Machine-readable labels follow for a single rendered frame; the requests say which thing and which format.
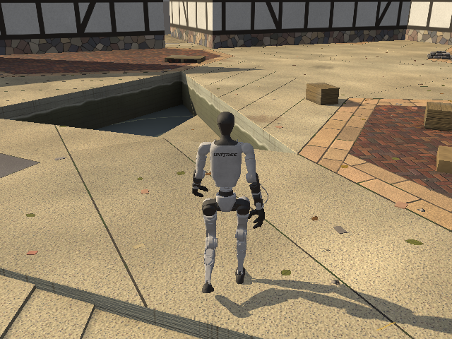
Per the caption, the left robot foot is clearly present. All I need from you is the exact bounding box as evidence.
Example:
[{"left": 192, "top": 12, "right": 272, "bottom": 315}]
[{"left": 202, "top": 282, "right": 214, "bottom": 293}]

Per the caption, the left robot hand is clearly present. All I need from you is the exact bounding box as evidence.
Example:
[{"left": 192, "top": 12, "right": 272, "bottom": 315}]
[{"left": 192, "top": 186, "right": 208, "bottom": 197}]

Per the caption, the right robot hand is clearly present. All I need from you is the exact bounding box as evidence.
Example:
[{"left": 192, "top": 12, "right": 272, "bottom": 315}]
[{"left": 248, "top": 208, "right": 265, "bottom": 229}]

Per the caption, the left robot forearm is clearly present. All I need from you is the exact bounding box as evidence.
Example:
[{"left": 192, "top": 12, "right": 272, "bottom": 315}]
[{"left": 192, "top": 169, "right": 202, "bottom": 189}]

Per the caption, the robot left upper arm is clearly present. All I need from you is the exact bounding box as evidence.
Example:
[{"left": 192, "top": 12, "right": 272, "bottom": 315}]
[{"left": 194, "top": 142, "right": 211, "bottom": 179}]

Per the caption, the right robot forearm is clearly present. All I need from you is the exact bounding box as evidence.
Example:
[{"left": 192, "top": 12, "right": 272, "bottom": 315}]
[{"left": 249, "top": 173, "right": 264, "bottom": 210}]

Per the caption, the robot right upper arm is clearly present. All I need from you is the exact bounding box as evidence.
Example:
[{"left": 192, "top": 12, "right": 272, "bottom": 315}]
[{"left": 240, "top": 142, "right": 257, "bottom": 183}]

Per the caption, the left robot shin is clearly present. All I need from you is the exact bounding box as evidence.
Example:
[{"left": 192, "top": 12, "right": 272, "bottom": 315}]
[{"left": 204, "top": 237, "right": 215, "bottom": 285}]

